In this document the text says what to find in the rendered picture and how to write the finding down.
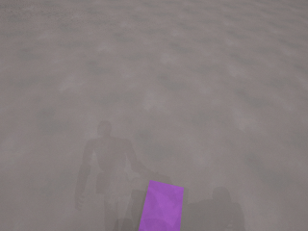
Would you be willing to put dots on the carton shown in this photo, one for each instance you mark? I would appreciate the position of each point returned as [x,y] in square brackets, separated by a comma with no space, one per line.
[162,209]

